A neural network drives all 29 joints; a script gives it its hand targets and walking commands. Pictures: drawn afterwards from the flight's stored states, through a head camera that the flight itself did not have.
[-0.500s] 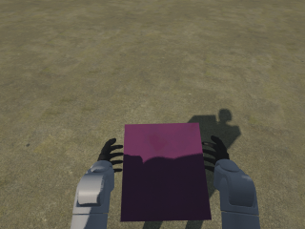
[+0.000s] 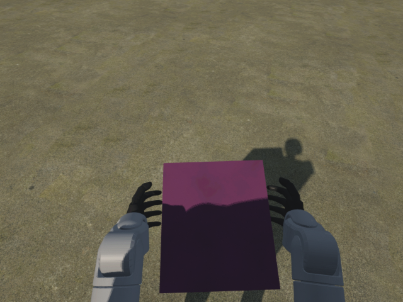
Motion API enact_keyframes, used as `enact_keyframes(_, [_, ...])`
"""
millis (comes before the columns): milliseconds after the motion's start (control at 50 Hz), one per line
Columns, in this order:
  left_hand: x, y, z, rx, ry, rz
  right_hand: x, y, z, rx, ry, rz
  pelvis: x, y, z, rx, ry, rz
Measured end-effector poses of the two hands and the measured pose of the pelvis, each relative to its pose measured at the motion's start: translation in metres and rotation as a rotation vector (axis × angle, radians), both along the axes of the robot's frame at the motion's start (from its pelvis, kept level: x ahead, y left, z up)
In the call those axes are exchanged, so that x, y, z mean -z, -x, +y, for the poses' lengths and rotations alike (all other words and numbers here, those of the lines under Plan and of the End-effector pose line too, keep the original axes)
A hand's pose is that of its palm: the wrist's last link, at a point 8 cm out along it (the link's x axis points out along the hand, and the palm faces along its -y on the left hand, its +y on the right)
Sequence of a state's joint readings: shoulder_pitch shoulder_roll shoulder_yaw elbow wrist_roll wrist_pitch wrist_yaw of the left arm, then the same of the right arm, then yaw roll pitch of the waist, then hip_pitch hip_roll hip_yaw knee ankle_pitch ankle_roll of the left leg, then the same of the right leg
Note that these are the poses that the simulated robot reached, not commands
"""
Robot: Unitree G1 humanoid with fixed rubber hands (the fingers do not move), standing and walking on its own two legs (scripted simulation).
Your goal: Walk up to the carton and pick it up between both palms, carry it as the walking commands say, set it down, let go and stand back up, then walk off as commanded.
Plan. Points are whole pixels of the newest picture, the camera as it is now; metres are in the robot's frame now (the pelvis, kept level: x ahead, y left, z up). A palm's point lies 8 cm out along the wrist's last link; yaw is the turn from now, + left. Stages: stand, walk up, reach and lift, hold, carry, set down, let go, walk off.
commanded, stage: carry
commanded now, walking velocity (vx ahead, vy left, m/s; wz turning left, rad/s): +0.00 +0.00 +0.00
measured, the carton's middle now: (214, 225) +0.31 -0.01 -0.03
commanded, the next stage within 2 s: hold in 1.34 s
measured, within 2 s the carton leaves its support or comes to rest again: neither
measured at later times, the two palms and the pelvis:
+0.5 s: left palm (131, 224) +0.25 +0.15 +0.06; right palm (292, 224) +0.26 -0.14 +0.07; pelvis -0.01 +0.01 +0.00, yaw +0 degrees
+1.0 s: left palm (138, 226) +0.25 +0.14 +0.06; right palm (298, 224) +0.26 -0.15 +0.07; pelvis -0.01 -0.01 +0.00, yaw +0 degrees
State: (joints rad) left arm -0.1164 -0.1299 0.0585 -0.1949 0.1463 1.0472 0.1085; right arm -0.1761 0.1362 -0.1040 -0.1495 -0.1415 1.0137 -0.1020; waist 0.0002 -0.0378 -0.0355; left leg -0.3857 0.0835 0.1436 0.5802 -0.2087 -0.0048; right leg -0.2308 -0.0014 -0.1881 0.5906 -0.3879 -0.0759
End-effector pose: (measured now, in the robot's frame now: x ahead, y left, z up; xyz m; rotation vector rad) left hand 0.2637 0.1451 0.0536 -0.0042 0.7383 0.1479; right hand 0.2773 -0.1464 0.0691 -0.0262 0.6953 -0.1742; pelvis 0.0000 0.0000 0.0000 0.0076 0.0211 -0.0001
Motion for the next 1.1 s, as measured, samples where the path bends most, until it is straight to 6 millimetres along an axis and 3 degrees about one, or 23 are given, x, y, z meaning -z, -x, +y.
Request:
enact_keyframes(180, [-0.005,-0.001,0.008,-0.009,-0.013,-0.033,0.0,-0.003,0.008,-0.019,0.011,-0.034,0.0,-0.001,0.005,-0.004,0.0,-0.008])
enact_keyframes(280, [-0.011,0.005,0.008,-0.006,-0.005,-0.046,-0.008,0.004,0.008,-0.008,0.002,-0.045,0.0,0.0,0.006,-0.002,-0.001,-0.013])
enact_keyframes(540, [-0.008,0.016,0.006,0.004,-0.025,-0.02,-0.005,0.019,0.005,-0.01,-0.002,-0.018,0.0,0.01,0.005,-0.007,0.001,-0.029])
enact_keyframes(1100, [-0.007,0.016,-0.007,0.0,-0.03,-0.017,0.0,0.016,-0.008,-0.002,-0.008,-0.014,0.001,0.01,-0.007,-0.006,-0.005,-0.022])
